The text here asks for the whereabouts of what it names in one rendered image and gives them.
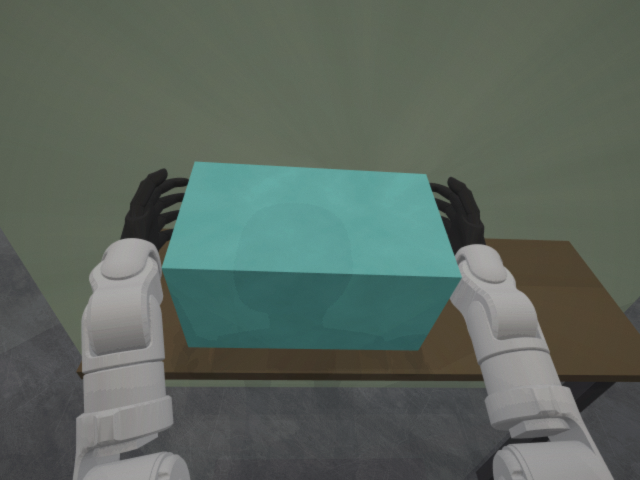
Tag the robot right upper arm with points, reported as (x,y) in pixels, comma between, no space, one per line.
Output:
(560,460)

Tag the robot right hand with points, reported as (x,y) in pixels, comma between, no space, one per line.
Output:
(464,227)

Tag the robot left upper arm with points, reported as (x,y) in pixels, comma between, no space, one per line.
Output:
(157,466)

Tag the robot right forearm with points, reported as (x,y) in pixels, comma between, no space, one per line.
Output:
(525,395)

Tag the robot left hand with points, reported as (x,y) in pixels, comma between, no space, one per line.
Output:
(144,221)

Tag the carton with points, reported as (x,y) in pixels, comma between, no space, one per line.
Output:
(308,258)

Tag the table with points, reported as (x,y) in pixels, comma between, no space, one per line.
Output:
(592,343)

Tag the robot left forearm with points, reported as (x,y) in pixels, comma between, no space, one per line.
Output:
(125,401)

